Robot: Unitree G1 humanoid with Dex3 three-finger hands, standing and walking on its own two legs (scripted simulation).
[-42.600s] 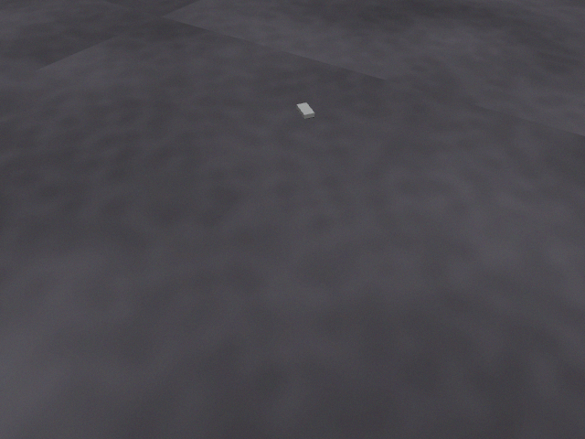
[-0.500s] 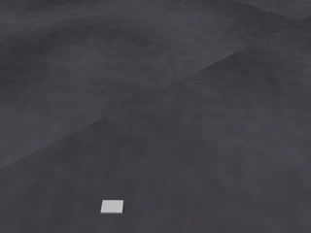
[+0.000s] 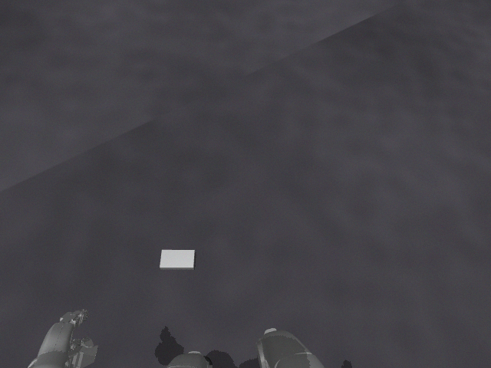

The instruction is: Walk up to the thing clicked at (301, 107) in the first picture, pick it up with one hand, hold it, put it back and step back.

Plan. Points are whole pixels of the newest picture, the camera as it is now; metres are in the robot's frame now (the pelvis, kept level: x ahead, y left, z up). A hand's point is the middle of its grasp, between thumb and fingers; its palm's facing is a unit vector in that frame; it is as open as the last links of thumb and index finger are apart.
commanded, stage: step back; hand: left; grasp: from above
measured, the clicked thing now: (177, 259) +0.49 +0.20 -0.75
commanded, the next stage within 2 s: none
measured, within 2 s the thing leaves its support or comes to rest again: neither
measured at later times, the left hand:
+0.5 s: hand out of the picture +0.01 +0.27 -0.14, palm faces -0.05 -0.91 -0.40, open 7.4 cm
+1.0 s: hand out of the picture -0.16 +0.29 -0.17, palm faces -0.10 -0.92 -0.39, open 7.4 cm
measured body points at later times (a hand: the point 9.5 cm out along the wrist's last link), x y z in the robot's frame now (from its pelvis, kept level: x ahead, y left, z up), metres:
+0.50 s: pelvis -0.11 +0.01 +0.00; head -0.05 +0.00 +0.44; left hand +0.02 +0.31 -0.11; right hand -0.03 -0.32 -0.12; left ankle -0.15 +0.15 -0.66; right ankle -0.06 -0.12 -0.73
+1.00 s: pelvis -0.27 +0.02 -0.01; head -0.20 +0.03 +0.43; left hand -0.15 +0.34 -0.14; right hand -0.15 -0.30 -0.11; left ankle -0.17 +0.14 -0.73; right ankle -0.31 -0.12 -0.71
